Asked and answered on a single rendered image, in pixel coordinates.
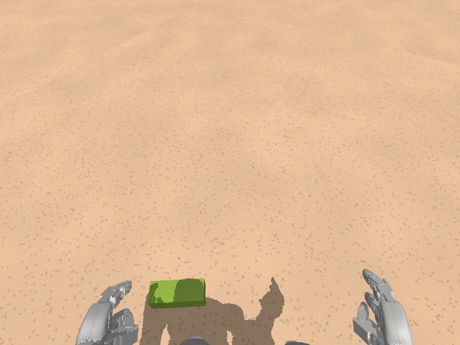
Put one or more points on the right robot hand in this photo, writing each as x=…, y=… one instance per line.
x=393, y=327

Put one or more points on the carton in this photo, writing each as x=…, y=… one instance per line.
x=177, y=293

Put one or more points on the left robot hand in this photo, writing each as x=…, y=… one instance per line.
x=101, y=327

